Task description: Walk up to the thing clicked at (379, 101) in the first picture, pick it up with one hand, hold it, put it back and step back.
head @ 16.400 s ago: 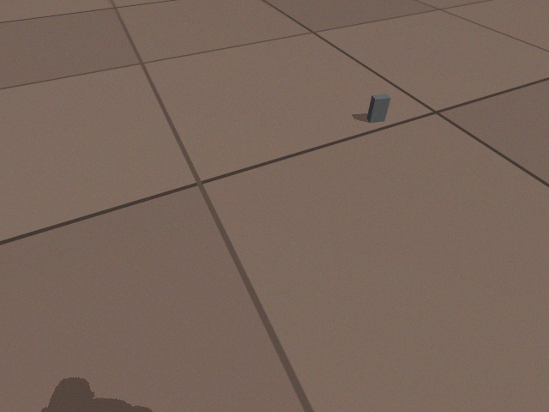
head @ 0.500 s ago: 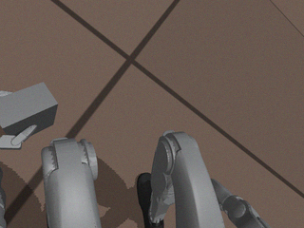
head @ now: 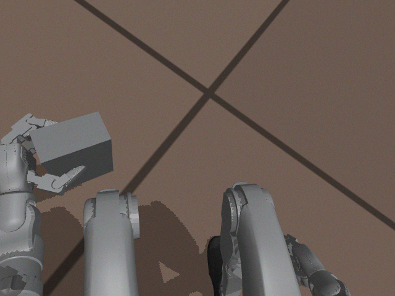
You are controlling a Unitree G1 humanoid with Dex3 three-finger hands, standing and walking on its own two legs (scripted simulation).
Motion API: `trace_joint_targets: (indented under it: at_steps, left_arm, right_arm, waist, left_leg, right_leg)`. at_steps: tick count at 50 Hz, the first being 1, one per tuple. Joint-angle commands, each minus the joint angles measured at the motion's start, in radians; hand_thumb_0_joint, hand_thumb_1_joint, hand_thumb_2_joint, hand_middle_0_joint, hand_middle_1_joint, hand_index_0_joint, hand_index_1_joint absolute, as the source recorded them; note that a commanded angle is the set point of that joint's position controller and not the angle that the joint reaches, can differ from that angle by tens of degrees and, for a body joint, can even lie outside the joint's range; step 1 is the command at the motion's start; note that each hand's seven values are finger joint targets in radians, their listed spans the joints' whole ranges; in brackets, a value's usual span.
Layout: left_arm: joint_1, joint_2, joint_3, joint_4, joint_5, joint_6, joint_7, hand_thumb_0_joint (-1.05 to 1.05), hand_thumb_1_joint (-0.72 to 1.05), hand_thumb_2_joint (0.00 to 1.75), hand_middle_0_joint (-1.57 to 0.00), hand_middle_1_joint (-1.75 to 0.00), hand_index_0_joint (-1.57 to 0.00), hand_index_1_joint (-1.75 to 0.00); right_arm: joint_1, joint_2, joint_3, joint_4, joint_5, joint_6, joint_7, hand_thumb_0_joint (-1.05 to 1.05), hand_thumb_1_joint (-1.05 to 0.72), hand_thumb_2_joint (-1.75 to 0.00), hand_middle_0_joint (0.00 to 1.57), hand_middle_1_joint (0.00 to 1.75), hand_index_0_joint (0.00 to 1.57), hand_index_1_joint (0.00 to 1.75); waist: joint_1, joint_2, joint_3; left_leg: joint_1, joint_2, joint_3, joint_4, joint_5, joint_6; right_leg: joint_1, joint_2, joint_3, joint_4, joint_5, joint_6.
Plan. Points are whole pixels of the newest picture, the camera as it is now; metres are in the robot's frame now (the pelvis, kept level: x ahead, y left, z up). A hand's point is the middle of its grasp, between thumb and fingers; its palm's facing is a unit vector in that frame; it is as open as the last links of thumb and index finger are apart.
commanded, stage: settle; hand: left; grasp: from the side
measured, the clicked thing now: (79, 154) +0.39 +0.23 -0.08
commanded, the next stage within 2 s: lift in 0.82 s
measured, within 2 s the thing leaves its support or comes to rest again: neither
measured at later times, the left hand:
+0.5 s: hand (50, 145) +0.38 +0.25 -0.01, palm faces +0.20 -0.98 -0.05, open 9.9 cm
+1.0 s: hand (44, 138) +0.39 +0.25 +0.01, palm faces +0.20 -0.98 -0.04, open 9.9 cm
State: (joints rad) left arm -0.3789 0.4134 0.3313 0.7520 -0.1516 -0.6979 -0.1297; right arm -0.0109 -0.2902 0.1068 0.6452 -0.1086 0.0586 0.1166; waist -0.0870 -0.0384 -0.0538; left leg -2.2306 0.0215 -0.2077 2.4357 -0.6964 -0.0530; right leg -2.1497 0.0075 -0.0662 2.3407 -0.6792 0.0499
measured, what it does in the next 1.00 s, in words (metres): stands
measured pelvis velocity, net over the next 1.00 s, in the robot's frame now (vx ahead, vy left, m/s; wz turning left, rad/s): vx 0.00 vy -0.01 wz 0.06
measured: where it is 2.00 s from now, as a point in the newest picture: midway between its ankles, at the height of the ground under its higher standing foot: outside the picture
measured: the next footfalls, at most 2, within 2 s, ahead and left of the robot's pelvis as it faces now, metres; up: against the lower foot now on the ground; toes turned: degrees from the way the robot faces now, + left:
none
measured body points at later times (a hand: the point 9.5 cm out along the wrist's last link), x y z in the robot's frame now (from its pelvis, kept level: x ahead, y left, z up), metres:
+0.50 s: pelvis +0.01 -0.01 +0.03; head +0.20 +0.05 +0.43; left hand +0.37 +0.30 +0.00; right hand +0.20 -0.26 -0.09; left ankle +0.08 +0.14 -0.30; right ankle +0.11 -0.13 -0.30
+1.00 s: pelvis +0.00 -0.01 +0.05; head +0.19 +0.04 +0.45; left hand +0.37 +0.30 +0.02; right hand +0.19 -0.26 -0.08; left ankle +0.08 +0.14 -0.30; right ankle +0.11 -0.13 -0.30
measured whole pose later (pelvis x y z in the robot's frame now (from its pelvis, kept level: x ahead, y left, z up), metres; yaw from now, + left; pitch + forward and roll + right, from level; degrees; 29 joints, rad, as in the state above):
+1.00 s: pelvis +0.00 -0.01 +0.05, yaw +4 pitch +31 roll -4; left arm -0.45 0.34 0.39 0.79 -0.17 -0.61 -0.24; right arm 0.06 -0.28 0.02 0.66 -0.06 0.00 0.06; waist -0.07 -0.01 -0.14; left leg -2.12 0.03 -0.13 2.26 -0.69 -0.06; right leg -2.07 -0.01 -0.02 2.23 -0.69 0.03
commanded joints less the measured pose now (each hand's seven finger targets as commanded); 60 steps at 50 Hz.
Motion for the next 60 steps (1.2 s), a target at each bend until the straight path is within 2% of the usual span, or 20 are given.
trace_joint_targets:
  at_steps: [1,3,11,12,15,19,20,23,25,27,28,33,37,42,45,49,53,56,57,60]
  left_arm:
    - [-0.262,0.182,0.069,-0.259,-0.032,-0.07,-0.015,0.0,0.11,1.24,-1.32,-1.41,-1.31,-1.43]
    - [-0.214,0.157,0.059,-0.231,-0.038,-0.055,-0.031,0.0,0.12,1.23,-1.31,-1.41,-1.31,-1.43]
    - [-0.278,0.168,0.081,-0.287,-0.043,-0.027,-0.056,0.0,0.09,1.24,-1.32,-1.42,-1.32,-1.43]
    - [-0.23,0.15,0.091,-0.243,-0.043,-0.021,-0.059,0.0,0.08,1.25,-1.32,-1.42,-1.31,-1.44]
    - [-0.248,0.156,0.101,-0.265,-0.047,-0.02,-0.064,0.0,0.05,1.26,-1.32,-1.43,-1.32,-1.45]
    - [-0.249,0.144,0.103,-0.247,-0.05,-0.011,-0.075,0.0,0.07,1.28,-1.36,-1.45,-1.35,-1.47]
    - [-0.26,0.134,0.09,-0.25,-0.048,-0.011,-0.079,0.0,0.06,1.28,-1.34,-1.44,-1.34,-1.47]
    - [-0.249,0.125,0.095,-0.223,-0.05,-0.006,-0.082,0.0,0.06,1.29,-1.36,-1.46,-1.36,-1.48]
    - [-0.299,0.16,0.116,-0.278,-0.048,-0.013,-0.081,0.0,0.06,1.3,-1.37,-1.47,-1.36,-1.49]
    - [-0.297,0.12,0.084,-0.245,-0.046,-0.006,-0.09,0.0,0.07,1.3,-1.38,-1.47,-1.37,-1.5]
    - [-0.302,0.134,0.111,-0.25,-0.05,-0.007,-0.087,0.0,0.06,1.31,-1.38,-1.48,-1.38,-1.5]
    - [-0.282,0.133,0.11,-0.203,-0.037,-0.005,-0.09,0.0,0.05,1.32,-1.37,-1.48,-1.37,-1.5]
    - [-0.344,0.134,0.108,-0.234,-0.046,-0.009,-0.099,0.0,0.03,1.32,-1.36,-1.47,-1.36,-1.5]
    - [-0.289,0.122,0.103,-0.153,-0.041,0.0,-0.102,0.0,0.06,1.31,-1.35,-1.45,-1.34,-1.47]
    - [-0.379,0.155,0.117,-0.232,-0.041,-0.013,-0.102,0.0,0.06,1.32,-1.34,-1.45,-1.34,-1.48]
    - [-0.326,0.132,0.118,-0.184,-0.048,-0.005,-0.109,0.0,0.04,1.24,-1.34,-1.49,-1.37,-1.47]
    - [-0.319,0.154,0.117,-0.235,-0.049,0.002,-0.122,0.0,0.0,1.22,-1.34,-1.47,-1.37,-1.46]
    - [-0.288,0.123,0.103,-0.254,-0.064,0.018,-0.134,0.0,0.01,1.22,-1.32,-1.46,-1.35,-1.45]
    - [-0.329,0.159,0.118,-0.31,-0.066,0.019,-0.131,0.0,0.01,1.2,-1.32,-1.45,-1.35,-1.44]
    - [-0.28,0.129,0.098,-0.33,-0.082,0.046,-0.131,0.0,0.0,1.21,-1.32,-1.46,-1.35,-1.44]
  right_arm:
    - [0.073,-0.225,-0.111,-0.079,0.009,-0.025,-0.029,0.0,-0.91,-0.9,0.2,0.3,0.2,0.3]
    - [0.068,-0.216,-0.113,-0.091,0.018,-0.027,-0.034,0.0,-0.91,-0.9,0.2,0.3,0.2,0.3]
    - [0.086,-0.208,-0.137,-0.079,0.031,-0.039,-0.05,0.0,-0.9,-0.9,0.2,0.3,0.2,0.3]
    - [0.091,-0.209,-0.14,-0.076,0.034,-0.04,-0.052,0.0,-0.91,-0.9,0.2,0.3,0.2,0.3]
    - [0.094,-0.208,-0.147,-0.08,0.037,-0.044,-0.055,0.0,-0.9,-0.9,0.2,0.3,0.2,0.3]
    - [0.102,-0.203,-0.154,-0.077,0.039,-0.054,-0.06,0.0,-0.9,-0.9,0.2,0.3,0.2,0.3]
    - [0.102,-0.203,-0.156,-0.075,0.037,-0.055,-0.061,0.0,-0.9,-0.9,0.2,0.3,0.2,0.3]
    - [0.099,-0.2,-0.156,-0.081,0.041,-0.061,-0.064,0.0,-0.9,-0.9,0.2,0.3,0.2,0.3]
    - [0.118,-0.198,-0.161,-0.074,0.038,-0.061,-0.066,0.0,-0.9,-0.9,0.2,0.3,0.2,0.3]
    - [0.116,-0.194,-0.161,-0.065,0.037,-0.067,-0.065,0.0,-0.9,-0.9,0.2,0.3,0.2,0.3]
    - [0.122,-0.195,-0.163,-0.065,0.039,-0.068,-0.066,0.0,-0.9,-0.9,0.2,0.3,0.2,0.3]
    - [0.123,-0.19,-0.164,-0.069,0.038,-0.068,-0.067,0.0,-0.91,-0.9,0.2,0.3,0.2,0.3]
    - [0.125,-0.193,-0.166,-0.063,0.042,-0.074,-0.071,0.0,-0.9,-0.9,0.2,0.3,0.2,0.3]
    - [0.121,-0.187,-0.163,-0.081,0.043,-0.08,-0.073,0.0,-0.9,-0.9,0.2,0.3,0.2,0.3]
    - [0.132,-0.187,-0.165,-0.066,0.043,-0.08,-0.075,0.0,-0.9,-0.9,0.2,0.3,0.2,0.3]
    - [0.145,-0.19,-0.167,-0.06,0.046,-0.084,-0.076,0.0,-0.93,-0.9,0.2,0.3,0.2,0.3]
    - [0.151,-0.186,-0.171,-0.068,0.05,-0.086,-0.079,0.0,-0.93,-0.9,0.2,0.3,0.2,0.3]
    - [0.14,-0.189,-0.172,-0.089,0.061,-0.088,-0.084,0.0,-0.92,-0.9,0.2,0.3,0.2,0.3]
    - [0.144,-0.19,-0.173,-0.086,0.064,-0.089,-0.086,0.0,-0.92,-0.9,0.2,0.3,0.2,0.3]
    - [0.14,-0.182,-0.173,-0.104,0.075,-0.092,-0.091,0.0,-0.92,-0.9,0.2,0.3,0.2,0.3]
  waist:
    - [0.001,0.195,-0.665]
    - [0.005,0.165,-0.661]
    - [0.015,0.18,-0.67]
    - [0.02,0.17,-0.664]
    - [0.026,0.17,-0.679]
    - [0.027,0.151,-0.684]
    - [0.014,0.15,-0.679]
    - [0.026,0.151,-0.681]
    - [0.03,0.155,-0.721]
    - [0.018,0.163,-0.686]
    - [0.025,0.155,-0.698]
    - [0.03,0.146,-0.696]
    - [0.026,0.17,-0.689]
    - [0.024,0.125,-0.678]
    - [0.029,0.169,-0.705]
    - [0.027,0.158,-0.705]
    - [0.036,0.154,-0.744]
    - [0.033,0.156,-0.722]
    - [0.043,0.18,-0.739]
    - [0.038,0.145,-0.74]
  left_leg:
    - [0.396,-0.012,0.137,-0.301,0.073,0.066]
    - [0.38,-0.013,0.142,-0.312,0.071,0.07]
    - [0.416,-0.01,0.156,-0.342,0.09,0.069]
    - [0.435,-0.011,0.153,-0.35,0.105,0.069]
    - [0.446,-0.01,0.155,-0.362,0.095,0.069]
    - [0.458,-0.009,0.161,-0.37,0.101,0.07]
    - [0.458,-0.008,0.161,-0.366,0.106,0.072]
    - [0.47,-0.01,0.163,-0.387,0.099,0.071]
    - [0.487,-0.009,0.167,-0.382,0.12,0.071]
    - [0.48,-0.011,0.168,-0.389,0.122,0.07]
    - [0.495,-0.01,0.166,-0.393,0.13,0.069]
    - [0.493,-0.012,0.171,-0.408,0.112,0.07]
    - [0.517,-0.011,0.169,-0.426,0.095,0.067]
    - [0.487,-0.014,0.174,-0.432,0.069,0.075]
    - [0.53,-0.014,0.176,-0.442,0.077,0.069]
    - [0.551,-0.014,0.173,-0.444,0.118,0.067]
    - [0.559,-0.014,0.181,-0.456,0.128,0.071]
    - [0.57,-0.015,0.177,-0.493,0.094,0.072]
    - [0.589,-0.014,0.175,-0.504,0.087,0.07]
    - [0.586,-0.015,0.176,-0.523,0.081,0.074]
  right_leg:
    - [0.361,0.031,-0.064,-0.256,0.147,-0.078]
    - [0.375,0.029,-0.059,-0.272,0.136,-0.075]
    - [0.372,0.021,-0.041,-0.294,0.143,-0.08]
    - [0.371,0.02,-0.044,-0.295,0.155,-0.081]
    - [0.378,0.018,-0.042,-0.307,0.142,-0.082]
    - [0.389,0.017,-0.032,-0.323,0.14,-0.081]
    - [0.389,0.017,-0.031,-0.327,0.148,-0.079]
    - [0.383,0.014,-0.031,-0.333,0.136,-0.082]
    - [0.418,0.013,-0.022,-0.339,0.154,-0.08]
    - [0.398,0.012,-0.022,-0.335,0.156,-0.082]
    - [0.396,0.012,-0.025,-0.335,0.161,-0.084]
    - [0.407,0.01,-0.023,-0.351,0.137,-0.084]
    - [0.376,0.01,-0.025,-0.351,0.118,-0.088]
    - [0.403,0.009,-0.02,-0.378,0.092,-0.083]
    - [0.396,0.009,-0.016,-0.376,0.099,-0.087]
    - [0.399,0.007,-0.019,-0.371,0.136,-0.087]
    - [0.451,0.005,-0.007,-0.396,0.144,-0.085]
    - [0.442,0.004,-0.011,-0.42,0.112,-0.087]
    - [0.44,0.003,-0.011,-0.422,0.103,-0.09]
    - [0.48,0.002,0.0,-0.464,0.092,-0.084]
